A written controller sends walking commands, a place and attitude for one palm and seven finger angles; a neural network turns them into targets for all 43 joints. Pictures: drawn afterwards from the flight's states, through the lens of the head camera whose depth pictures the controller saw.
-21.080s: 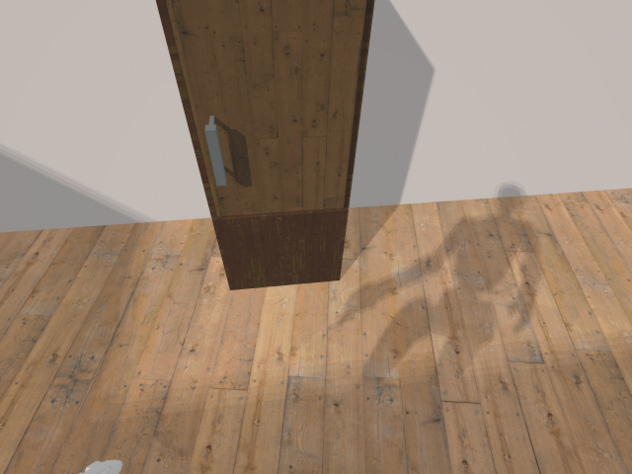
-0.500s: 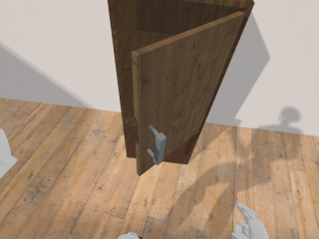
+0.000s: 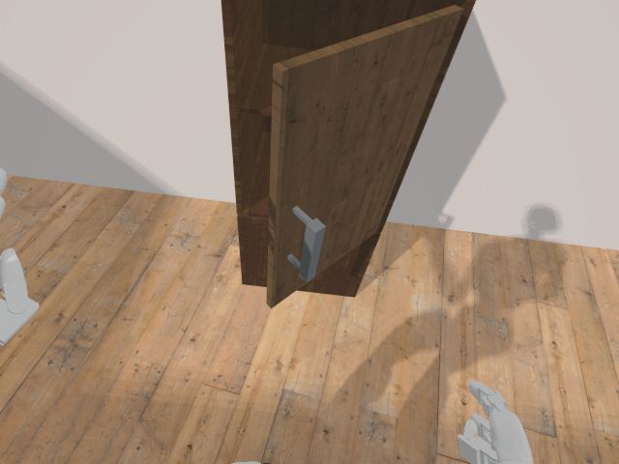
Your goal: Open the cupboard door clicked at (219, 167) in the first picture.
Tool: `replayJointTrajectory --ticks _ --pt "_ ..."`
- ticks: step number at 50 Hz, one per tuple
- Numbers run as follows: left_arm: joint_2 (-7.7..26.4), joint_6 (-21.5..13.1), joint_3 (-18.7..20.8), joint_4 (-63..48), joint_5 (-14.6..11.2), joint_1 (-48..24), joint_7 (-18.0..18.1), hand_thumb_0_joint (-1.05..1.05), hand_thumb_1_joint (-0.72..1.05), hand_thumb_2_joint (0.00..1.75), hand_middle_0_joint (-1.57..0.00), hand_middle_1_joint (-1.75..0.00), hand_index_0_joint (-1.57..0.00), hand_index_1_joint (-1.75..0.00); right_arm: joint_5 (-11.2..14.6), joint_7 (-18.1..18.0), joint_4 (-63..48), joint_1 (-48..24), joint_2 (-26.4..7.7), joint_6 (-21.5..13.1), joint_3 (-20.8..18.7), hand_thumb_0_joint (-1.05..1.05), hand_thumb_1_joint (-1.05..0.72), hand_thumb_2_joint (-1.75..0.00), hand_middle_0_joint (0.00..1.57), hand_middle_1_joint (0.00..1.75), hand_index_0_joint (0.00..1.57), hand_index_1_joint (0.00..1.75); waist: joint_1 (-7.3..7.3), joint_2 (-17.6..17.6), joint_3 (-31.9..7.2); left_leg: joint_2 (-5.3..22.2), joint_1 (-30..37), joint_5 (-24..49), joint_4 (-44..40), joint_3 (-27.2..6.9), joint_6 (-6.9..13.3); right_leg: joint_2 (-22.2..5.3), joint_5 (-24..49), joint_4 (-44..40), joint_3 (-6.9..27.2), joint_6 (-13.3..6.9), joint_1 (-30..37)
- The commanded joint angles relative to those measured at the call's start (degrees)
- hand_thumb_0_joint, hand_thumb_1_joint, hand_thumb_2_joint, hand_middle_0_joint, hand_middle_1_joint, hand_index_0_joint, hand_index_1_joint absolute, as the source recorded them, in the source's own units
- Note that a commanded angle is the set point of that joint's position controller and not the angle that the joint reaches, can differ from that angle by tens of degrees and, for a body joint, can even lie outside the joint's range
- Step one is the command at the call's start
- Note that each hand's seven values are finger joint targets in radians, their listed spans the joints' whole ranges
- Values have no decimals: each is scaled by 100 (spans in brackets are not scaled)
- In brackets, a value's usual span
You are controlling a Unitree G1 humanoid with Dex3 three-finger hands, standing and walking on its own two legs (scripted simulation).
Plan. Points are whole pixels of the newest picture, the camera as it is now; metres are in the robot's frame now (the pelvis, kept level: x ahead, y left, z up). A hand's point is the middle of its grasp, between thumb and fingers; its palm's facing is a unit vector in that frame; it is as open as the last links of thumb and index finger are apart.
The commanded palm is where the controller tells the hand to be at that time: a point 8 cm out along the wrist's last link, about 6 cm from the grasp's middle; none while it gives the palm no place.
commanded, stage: stop stepping back and stand still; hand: left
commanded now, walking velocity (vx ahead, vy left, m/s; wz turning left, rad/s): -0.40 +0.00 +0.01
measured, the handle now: (303, 245) +0.49 +0.04 -0.09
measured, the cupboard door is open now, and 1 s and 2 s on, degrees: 46 46 46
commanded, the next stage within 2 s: let the arm hang, fingers relaxed in 0.90 s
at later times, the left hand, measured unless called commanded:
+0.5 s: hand out of the picture +0.11 +0.28 +0.17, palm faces +0.48 -0.82 -0.32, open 7.5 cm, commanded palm +0.05 +0.31 +0.18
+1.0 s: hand out of the picture +0.08 +0.24 +0.17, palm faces +0.41 -0.79 -0.47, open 7.5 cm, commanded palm none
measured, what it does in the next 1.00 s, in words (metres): walks backwards: right foot, then left foot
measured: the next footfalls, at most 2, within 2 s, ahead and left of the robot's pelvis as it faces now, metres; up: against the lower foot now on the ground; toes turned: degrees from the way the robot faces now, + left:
right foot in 0.32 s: -0.10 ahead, -0.07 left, +0.00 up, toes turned -8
left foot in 0.46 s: +0.02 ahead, +0.09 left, +0.00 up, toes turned -1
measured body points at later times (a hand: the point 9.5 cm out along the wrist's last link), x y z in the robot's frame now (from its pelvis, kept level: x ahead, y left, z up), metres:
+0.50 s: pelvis -0.10 +0.01 -0.02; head -0.14 +0.04 +0.43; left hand +0.08 +0.32 +0.18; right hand +0.02 -0.24 -0.10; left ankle -0.01 +0.09 -0.74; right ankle -0.19 -0.09 -0.73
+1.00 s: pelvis -0.13 -0.01 +0.01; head -0.13 -0.03 +0.46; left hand +0.05 +0.28 +0.19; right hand +0.00 -0.28 -0.09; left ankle -0.10 +0.15 -0.71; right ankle -0.14 -0.06 -0.74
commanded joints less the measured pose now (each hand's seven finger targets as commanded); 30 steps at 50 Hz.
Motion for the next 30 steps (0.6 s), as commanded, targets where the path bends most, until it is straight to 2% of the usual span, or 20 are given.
replayJointTrajectory --ticks 1,3,6,11,12,13,14,15,16,17,18,21,22,23,24,25,26,27,29,30 --pt "961 -423 577 -1984 -49 83 119 0 90 90 -20 -30 -20 -30 -81 42 -911 -317 -735 -675 -306 0 -90 -90 20 30 20 30 109 1117 -1652 2059 953 972 -1411 -1817 383 -34 -816 2037 214 -43 175" --pt "804 -249 562 -2037 -97 579 150 0 90 90 -20 -30 -20 -30 -20 119 -851 -229 -669 -767 -296 0 -90 -90 20 30 20 30 48 893 -1742 1778 1400 -368 -1664 -1547 245 -30 -678 2065 -62 26 -169" --pt "912 -57 747 -2164 -104 562 252 0 90 90 -20 -30 -20 -30 -81 93 -806 -258 -572 -791 -173 0 -90 -90 20 30 20 30 -8 1601 -1320 1388 896 -2605 -2555 -1329 -264 121 -747 1405 -555 -9 233" --pt "893 200 642 -1865 -163 790 270 0 90 90 -20 -30 -20 -30 -181 19 -769 -161 -520 -716 -130 0 -90 -90 20 30 20 30 -69 1992 -1197 651 1051 -2158 -2402 -385 -1154 495 -1125 -1204 -1252 -250 1254" --pt "839 226 564 -1879 -191 884 228 0 90 90 -20 -30 -20 -30 -160 31 -773 -131 -461 -655 -85 0 -90 -90 20 30 20 30 -78 1623 -1251 461 1025 -1584 -1801 -63 -1121 264 -594 -1903 -1153 -348 1462" --pt "994 218 652 -1912 -196 880 184 0 90 90 -20 -30 -20 -30 -120 51 -717 -13 -448 -570 -66 0 -90 -90 20 30 20 30 -126 695 -1281 223 1586 -901 -442 331 -861 -412 6 -2492 -695 -528 735" --pt "1185 189 847 -1929 -233 788 184 0 90 90 -20 -30 -20 -30 -163 58 -652 -43 -466 -468 -61 0 -90 -90 20 30 20 30 -134 -240 -1104 231 1799 -586 1017 81 -650 -1327 50 -2794 140 -828 -448" --pt "1310 191 981 -2019 -272 474 211 0 90 90 -20 -30 -20 -30 -192 60 -629 -167 -483 -448 -28 0 -90 -90 20 30 20 30 -107 -496 -1058 339 1307 -490 1876 -25 -629 -2026 -161 -2800 626 -1168 -719" --pt "1207 180 986 -1827 -246 130 252 0 90 90 -20 -30 -20 -30 -256 104 -614 -206 -522 -479 24 0 -90 -90 20 30 20 30 -104 -286 -1038 472 896 -508 2081 -159 -641 -2249 -82 -2681 759 -1338 -629" --pt "642 242 396 -1384 -273 -257 160 0 90 90 -20 -30 -20 -30 -24 90 -520 18 -556 -543 -169 0 -90 -90 20 30 20 30 -213 -1011 -765 333 569 -769 2358 -371 -645 -1948 -717 -2385 596 -1210 -421" --pt "667 281 354 -1202 -173 -503 150 0 90 90 -20 -30 -20 -30 55 63 -614 -206 -717 -574 -234 0 -90 -90 20 30 20 30 -213 -1019 -120 478 404 -814 2370 -358 -556 -1864 -950 -2436 756 -1119 -749" --pt "691 249 224 -811 20 -1208 190 0 90 90 -20 -30 -20 -30 42 -95 -528 -251 -693 -548 -82 0 -90 -90 20 30 20 30 -330 559 501 560 968 -1246 575 -34 -363 -1439 -1292 -1280 -95 -693 -1072" --pt "660 195 205 -835 57 -1283 202 0 90 90 -20 -30 -20 -30 23 -143 -595 -200 -731 -586 -36 0 -90 -90 20 30 20 30 -295 1407 574 754 993 -1635 -215 -572 -167 -898 -1070 -482 -405 -472 -1117" --pt "645 83 237 -1052 79 -1356 226 0 90 90 -20 -30 -20 -30 27 -146 -694 -133 -782 -667 -39 0 -90 -90 20 30 20 30 -280 2229 479 1432 1163 -2223 -1001 -2037 209 -371 -915 442 -666 -184 -1363" --pt "792 -43 368 -1044 53 -1035 212 0 90 90 -20 -30 -20 -30 -7 -112 -679 -106 -614 -747 26 0 -90 -90 20 30 20 30 -257 2350 38 1858 819 -3678 -2066 -3088 134 -133 -1315 1533 -631 -172 -895" --pt "966 -90 544 -1277 63 -908 204 0 90 90 -20 -30 -20 -30 -79 -89 -747 -138 -557 -799 28 0 -90 -90 20 30 20 30 -167 1926 -31 1928 280 -4110 -2483 -3411 -26 -124 -1177 2107 -420 -219 -575" --pt "1170 -127 703 -1487 30 -792 180 0 90 90 -20 -30 -20 -30 -102 -55 -736 -201 -546 -842 -6 0 -90 -90 20 30 20 30 -70 1381 -106 1908 -109 -3961 -2525 -3213 -114 -172 -974 2227 -360 -248 -230" --pt "1001 -110 663 -1527 16 -426 162 0 90 90 -20 -30 -20 -30 -114 -7 -735 -183 -529 -879 -41 0 -90 -90 20 30 20 30 -32 1011 -338 1789 -326 -3608 -2434 -2565 -64 -209 -805 2059 -460 -232 224" --pt "724 -60 580 -1644 2 321 168 0 90 90 -20 -30 -20 -30 -86 66 -771 -167 -566 -886 -79 0 -90 -90 20 30 20 30 21 1489 -667 1394 -556 -3128 -2232 -1284 -79 -113 -779 1167 -906 -213 1049" --pt "679 -33 570 -1680 -5 497 178 0 90 90 -20 -30 -20 -30 -91 84 -810 -171 -600 -862 -86 0 -90 -90 20 30 20 30 1 1842 -685 1268 -840 -3184 -2200 -977 -167 -25 -889 732 -1111 -236 1480"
